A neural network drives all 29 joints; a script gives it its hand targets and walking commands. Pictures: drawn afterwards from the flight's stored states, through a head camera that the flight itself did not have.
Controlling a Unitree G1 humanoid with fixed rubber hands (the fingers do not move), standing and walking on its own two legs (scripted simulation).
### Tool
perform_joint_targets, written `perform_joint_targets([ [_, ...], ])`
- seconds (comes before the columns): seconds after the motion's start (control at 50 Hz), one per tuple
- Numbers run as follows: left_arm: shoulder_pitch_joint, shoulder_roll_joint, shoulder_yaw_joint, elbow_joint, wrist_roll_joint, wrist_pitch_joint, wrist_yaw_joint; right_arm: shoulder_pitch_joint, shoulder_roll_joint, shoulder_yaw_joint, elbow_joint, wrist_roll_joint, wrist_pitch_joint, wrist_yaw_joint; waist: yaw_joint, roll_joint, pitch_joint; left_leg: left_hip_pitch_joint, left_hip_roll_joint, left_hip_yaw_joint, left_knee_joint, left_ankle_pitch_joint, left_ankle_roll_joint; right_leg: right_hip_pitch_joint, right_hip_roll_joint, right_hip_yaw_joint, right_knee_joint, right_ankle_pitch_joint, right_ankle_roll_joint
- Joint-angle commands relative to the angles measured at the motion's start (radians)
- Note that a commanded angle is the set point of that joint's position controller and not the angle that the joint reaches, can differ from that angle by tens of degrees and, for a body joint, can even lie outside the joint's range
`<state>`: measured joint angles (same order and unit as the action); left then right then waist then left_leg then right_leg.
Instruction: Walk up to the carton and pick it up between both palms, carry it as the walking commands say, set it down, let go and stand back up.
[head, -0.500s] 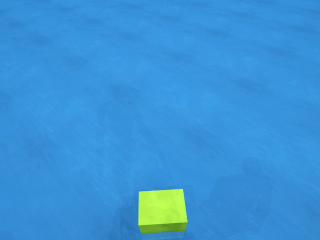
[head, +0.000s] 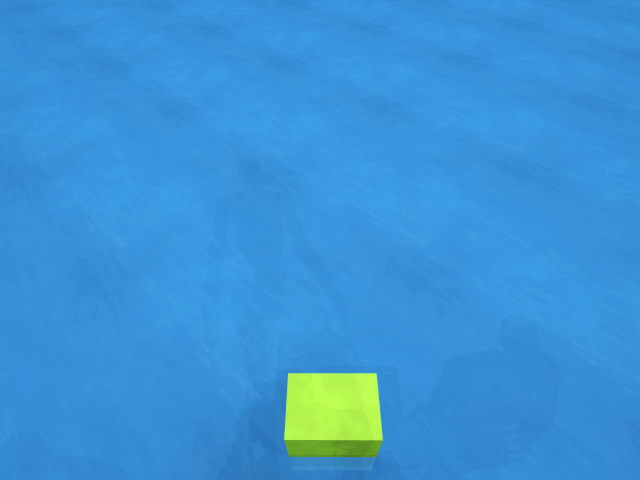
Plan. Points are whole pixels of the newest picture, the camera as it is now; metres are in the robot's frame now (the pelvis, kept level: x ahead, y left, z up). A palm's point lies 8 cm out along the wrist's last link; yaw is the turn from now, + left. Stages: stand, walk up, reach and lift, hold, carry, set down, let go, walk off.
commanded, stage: walk up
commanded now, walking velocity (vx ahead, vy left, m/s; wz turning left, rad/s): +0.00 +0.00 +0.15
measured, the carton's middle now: (332, 415) +0.44 -0.01 -0.68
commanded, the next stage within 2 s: none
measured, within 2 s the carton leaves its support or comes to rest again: neither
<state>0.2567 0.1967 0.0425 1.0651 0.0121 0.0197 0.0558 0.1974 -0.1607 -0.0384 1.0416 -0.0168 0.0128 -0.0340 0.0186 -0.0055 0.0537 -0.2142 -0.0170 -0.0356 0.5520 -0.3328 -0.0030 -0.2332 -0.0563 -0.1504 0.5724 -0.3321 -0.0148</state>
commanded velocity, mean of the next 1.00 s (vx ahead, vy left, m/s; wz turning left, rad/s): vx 0.04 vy -0.01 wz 0.07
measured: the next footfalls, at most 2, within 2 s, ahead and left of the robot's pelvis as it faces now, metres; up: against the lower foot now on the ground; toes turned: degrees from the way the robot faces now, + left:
right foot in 1.52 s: +0.13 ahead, -0.16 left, +0.00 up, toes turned -4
left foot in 1.76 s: +0.06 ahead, +0.05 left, +0.00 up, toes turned +1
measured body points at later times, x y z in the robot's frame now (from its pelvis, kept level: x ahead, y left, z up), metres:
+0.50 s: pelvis +0.00 +0.00 +0.00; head +0.02 +0.00 +0.44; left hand +0.00 +0.25 -0.16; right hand +0.06 -0.24 -0.16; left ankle -0.02 +0.12 -0.73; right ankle -0.02 -0.10 -0.73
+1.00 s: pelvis +0.04 -0.02 +0.00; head +0.07 -0.02 +0.45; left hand +0.04 +0.20 -0.16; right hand +0.09 -0.24 -0.16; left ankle -0.02 +0.12 -0.73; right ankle -0.02 -0.10 -0.73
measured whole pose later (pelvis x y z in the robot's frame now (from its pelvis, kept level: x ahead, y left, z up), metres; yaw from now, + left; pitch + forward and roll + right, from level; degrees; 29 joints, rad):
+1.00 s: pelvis +0.04 -0.02 +0.00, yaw +3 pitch +1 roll +0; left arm 0.28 0.14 0.02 1.06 0.01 0.00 0.05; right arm 0.23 -0.15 -0.01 1.03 -0.01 -0.01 -0.05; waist 0.00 0.01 0.05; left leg -0.17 0.03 0.01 0.54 -0.38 -0.03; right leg -0.15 -0.02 -0.16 0.54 -0.40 -0.04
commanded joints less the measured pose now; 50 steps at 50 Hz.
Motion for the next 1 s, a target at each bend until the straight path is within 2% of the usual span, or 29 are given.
perform_joint_targets([
  [0.0,0.063,0.118,0.024,-0.033,0.000,-0.004,0.003,0.043,-0.127,-0.023,-0.040,0.000,-0.008,-0.004,-0.001,0.042,-0.035,-0.114,0.128,-0.082,-0.106,0.370,0.062,0.098,-0.108,0.095,-0.073,0.212,-0.008],
  [0.1,0.078,0.132,0.025,-0.031,0.003,-0.002,0.005,0.043,-0.107,-0.018,-0.046,0.004,-0.001,-0.005,0.001,-0.038,-0.037,-0.123,0.069,-0.011,-0.037,0.261,0.026,0.093,-0.172,0.135,-0.132,0.273,-0.041],
  [0.14,0.059,0.134,0.025,-0.040,0.003,0.000,0.006,0.056,-0.106,-0.016,-0.043,0.001,0.000,-0.004,-0.007,-0.045,-0.021,-0.127,0.074,-0.014,-0.037,0.257,0.029,0.075,-0.178,0.134,-0.137,0.250,-0.047],
  [0.24,0.050,0.115,0.029,-0.054,-0.001,0.005,0.003,0.051,-0.139,-0.021,-0.049,-0.008,-0.005,-0.003,-0.005,0.053,-0.024,-0.150,0.141,-0.122,-0.109,0.361,0.071,0.077,-0.091,0.068,-0.060,0.104,-0.007],
  [0.28,0.056,0.113,0.031,-0.060,0.001,0.003,0.002,0.038,-0.137,-0.022,-0.053,-0.005,-0.006,-0.003,0.006,0.046,-0.021,-0.179,0.139,-0.127,-0.115,0.357,0.077,0.106,-0.089,0.072,-0.055,0.127,-0.008],
  [0.34,0.073,0.133,0.034,-0.057,0.003,0.004,0.004,0.025,-0.127,-0.021,-0.063,-0.004,-0.005,-0.003,0.015,0.015,-0.032,-0.206,0.100,-0.077,-0.069,0.305,0.057,0.140,-0.141,0.112,-0.095,0.186,-0.027],
  [0.42,0.076,0.163,0.034,-0.059,0.005,0.001,0.008,0.055,-0.102,-0.017,-0.065,0.000,0.005,-0.003,0.004,-0.063,-0.049,-0.158,0.041,0.022,0.079,0.157,0.015,0.090,-0.258,0.173,-0.165,0.284,-0.101],
  [0.46,0.037,0.142,0.027,-0.067,0.006,0.003,0.006,0.088,-0.104,-0.014,-0.057,-0.006,0.006,0.000,-0.022,-0.087,-0.048,-0.127,0.054,0.016,0.056,0.122,0.021,0.038,-0.234,0.152,-0.154,0.238,-0.092],
  [0.48,0.036,0.132,0.026,-0.071,0.005,0.006,0.003,0.092,-0.115,-0.012,-0.065,-0.008,0.004,0.001,-0.026,-0.055,-0.045,-0.101,0.083,-0.021,-0.006,0.240,0.033,0.014,-0.190,0.114,-0.123,0.177,-0.068],
  [0.52,0.020,0.094,0.026,-0.076,-0.005,0.011,-0.001,0.086,-0.146,-0.018,-0.061,-0.012,-0.007,0.001,-0.025,0.071,-0.026,-0.103,0.180,-0.166,-0.116,0.413,0.091,-0.006,-0.061,0.023,-0.017,0.026,-0.009],
  [0.54,0.027,0.085,0.019,-0.071,0.004,0.008,-0.009,0.108,-0.169,-0.014,-0.046,-0.017,-0.016,0.001,-0.028,0.112,-0.030,-0.079,0.208,-0.228,-0.166,0.344,0.131,-0.006,-0.021,0.018,0.029,-0.047,0.006],
  [0.56,0.029,0.062,0.016,-0.083,0.021,-0.003,-0.030,0.183,-0.162,-0.017,-0.024,-0.012,-0.016,0.008,-0.049,0.124,-0.107,-0.009,0.216,-0.280,-0.199,-0.281,0.174,-0.092,-0.018,0.038,0.107,-0.298,0.002],
  [0.58,-0.010,0.073,0.021,-0.096,0.025,0.000,-0.042,0.183,-0.186,-0.026,-0.027,-0.015,-0.007,0.008,-0.063,0.180,-0.024,-0.099,0.268,-0.388,-0.300,-0.543,0.188,-0.140,-0.001,0.044,0.207,-0.272,0.009],
  [0.6,-0.019,0.068,0.016,-0.104,0.020,-0.004,-0.047,0.139,-0.182,-0.023,-0.036,-0.018,-0.001,0.002,-0.043,0.207,0.046,-0.170,0.267,-0.390,-0.344,-0.536,0.183,-0.135,-0.001,0.057,0.221,-0.211,0.011],
  [0.64,0.057,0.053,0.007,-0.098,0.021,-0.021,-0.047,0.049,-0.194,-0.017,-0.065,-0.022,-0.008,-0.003,0.011,0.179,0.093,-0.246,0.247,-0.325,-0.302,-0.323,0.180,-0.058,0.009,0.065,0.136,-0.144,0.018],
  [0.66,0.130,0.029,-0.004,-0.077,0.020,-0.028,-0.041,0.031,-0.178,-0.009,-0.077,-0.023,-0.008,-0.003,0.047,0.169,0.090,-0.292,0.213,-0.252,-0.245,-0.236,0.160,0.028,0.020,0.052,0.033,-0.124,0.010],
  [0.68,0.173,0.024,-0.014,-0.055,0.016,-0.035,-0.026,0.005,-0.137,0.010,-0.072,-0.012,-0.012,-0.006,0.069,0.135,0.112,-0.292,0.157,-0.152,-0.159,0.173,0.120,0.116,-0.014,0.089,-0.108,0.020,0.011],
  [0.7,0.198,0.085,-0.004,-0.042,0.011,-0.044,-0.015,0.007,-0.095,0.012,-0.078,-0.005,-0.026,-0.009,0.058,0.047,0.088,-0.236,0.105,-0.062,-0.024,0.412,0.067,0.156,-0.122,0.179,-0.136,0.451,-0.003],
  [0.72,0.183,0.123,0.005,-0.031,0.006,-0.045,-0.011,0.055,-0.072,0.011,-0.071,0.001,-0.028,-0.011,0.031,-0.043,0.035,-0.182,0.048,0.015,0.052,0.215,0.024,0.167,-0.201,0.229,-0.136,0.799,-0.053],
  [0.74,0.193,0.130,0.000,-0.024,0.026,-0.051,-0.019,0.111,-0.052,0.014,-0.062,0.007,-0.026,-0.005,0.013,-0.124,-0.034,-0.115,0.024,0.089,0.089,-0.050,0.012,0.153,-0.249,0.268,-0.183,0.714,-0.111],
  [0.76,0.118,0.122,-0.006,-0.023,0.023,-0.043,-0.015,0.094,-0.051,0.019,-0.060,0.008,-0.017,-0.009,-0.011,-0.114,0.040,-0.082,0.041,0.065,0.062,-0.056,-0.002,0.066,-0.250,0.272,-0.187,0.844,-0.125],
  [0.78,0.094,0.103,-0.011,-0.028,0.020,-0.041,-0.014,0.109,-0.047,0.022,-0.055,0.006,-0.014,-0.011,-0.026,-0.101,0.033,-0.055,0.051,0.054,0.014,0.014,0.001,0.079,-0.216,0.219,-0.158,0.887,-0.103],
  [0.82,0.094,0.087,-0.012,-0.032,0.014,-0.037,-0.009,0.131,-0.072,0.016,-0.046,0.010,-0.021,-0.009,-0.031,-0.084,-0.026,0.019,0.074,0.055,-0.047,0.248,0.015,0.109,-0.127,0.127,-0.119,0.690,-0.051],
  [0.84,0.088,0.075,-0.012,-0.034,0.009,-0.037,-0.004,0.139,-0.088,0.013,-0.040,0.011,-0.021,-0.013,-0.036,-0.073,-0.019,0.041,0.104,0.025,-0.046,0.422,0.022,0.104,-0.105,0.097,-0.102,0.719,-0.027],
  [0.86,0.087,0.076,-0.010,-0.037,0.003,-0.038,-0.003,0.147,-0.097,0.009,-0.030,0.010,-0.023,-0.015,-0.032,-0.052,-0.035,0.043,0.116,0.024,-0.050,0.495,0.021,0.132,-0.090,0.072,-0.095,0.683,-0.008],
  [0.88,0.090,0.075,-0.007,-0.033,0.003,-0.037,-0.003,0.144,-0.096,0.007,-0.026,0.011,-0.026,-0.017,-0.031,-0.069,-0.053,0.051,0.129,0.029,-0.045,0.524,0.023,0.148,-0.078,0.059,-0.092,0.643,0.000],
  [0.9,0.090,0.072,-0.005,-0.032,-0.001,-0.035,0.000,0.142,-0.109,0.002,-0.026,0.010,-0.028,-0.023,-0.035,-0.052,-0.048,0.059,0.147,0.029,-0.024,0.629,0.018,0.142,-0.078,0.047,-0.067,0.719,0.004],
  [0.92,0.097,0.076,0.000,-0.027,-0.002,-0.032,0.000,0.151,-0.113,0.002,-0.020,0.009,-0.031,-0.026,-0.038,-0.052,-0.078,0.072,0.163,0.028,-0.025,0.667,0.018,0.154,-0.071,0.033,-0.052,0.705,0.001],
  [0.98,0.082,0.067,0.011,-0.037,-0.010,-0.020,0.000,0.172,-0.120,-0.001,-0.014,-0.002,-0.033,-0.033,-0.046,0.018,-0.109,0.096,0.200,0.016,-0.023,0.795,0.025,0.137,-0.056,0.020,-0.013,0.606,0.009],
])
